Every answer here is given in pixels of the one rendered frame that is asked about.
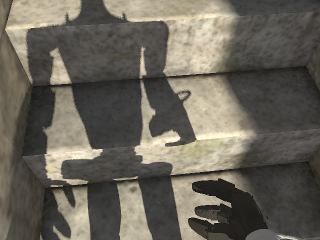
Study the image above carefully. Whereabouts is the robot right forearm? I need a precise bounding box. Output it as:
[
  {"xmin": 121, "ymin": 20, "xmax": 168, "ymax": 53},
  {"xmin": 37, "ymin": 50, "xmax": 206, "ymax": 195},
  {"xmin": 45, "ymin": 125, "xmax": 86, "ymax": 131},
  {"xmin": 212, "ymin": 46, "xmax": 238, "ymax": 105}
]
[{"xmin": 245, "ymin": 229, "xmax": 280, "ymax": 240}]

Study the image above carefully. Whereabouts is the right robot hand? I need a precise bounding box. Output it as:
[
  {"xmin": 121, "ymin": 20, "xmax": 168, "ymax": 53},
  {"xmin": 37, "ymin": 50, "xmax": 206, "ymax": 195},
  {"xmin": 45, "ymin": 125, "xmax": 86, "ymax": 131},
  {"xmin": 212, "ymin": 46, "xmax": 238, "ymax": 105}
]
[{"xmin": 188, "ymin": 178, "xmax": 269, "ymax": 240}]

